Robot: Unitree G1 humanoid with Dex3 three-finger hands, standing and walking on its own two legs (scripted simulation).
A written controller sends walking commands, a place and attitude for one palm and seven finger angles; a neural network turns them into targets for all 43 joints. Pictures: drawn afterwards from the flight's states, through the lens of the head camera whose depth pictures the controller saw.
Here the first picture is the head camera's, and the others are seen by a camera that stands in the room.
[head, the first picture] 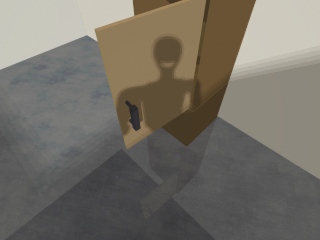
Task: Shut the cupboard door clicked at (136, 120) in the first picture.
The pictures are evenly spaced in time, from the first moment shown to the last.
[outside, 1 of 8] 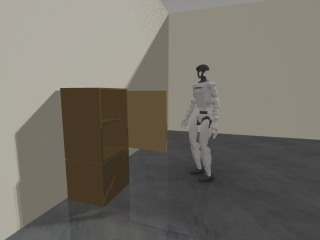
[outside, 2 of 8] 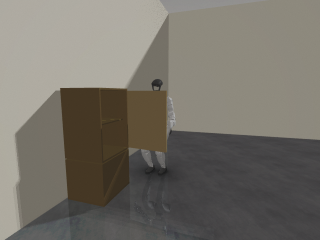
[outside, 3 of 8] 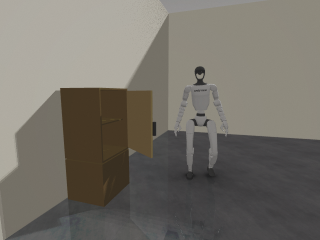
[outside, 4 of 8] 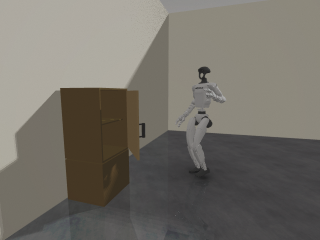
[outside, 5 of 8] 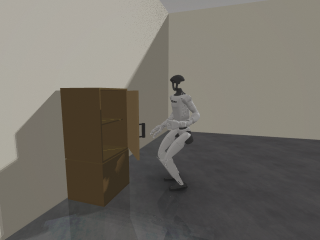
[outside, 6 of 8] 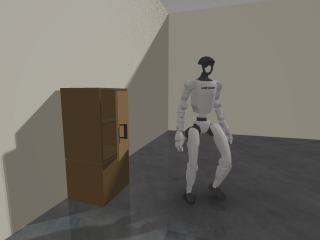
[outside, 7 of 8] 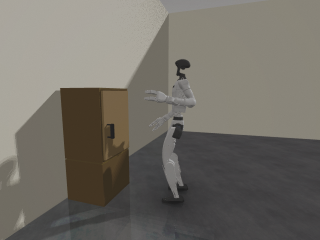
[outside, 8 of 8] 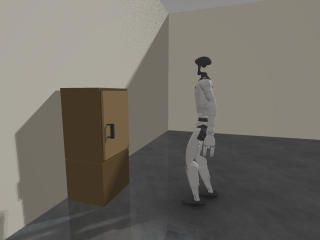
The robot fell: no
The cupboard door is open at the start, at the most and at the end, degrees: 84 84 0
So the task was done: yes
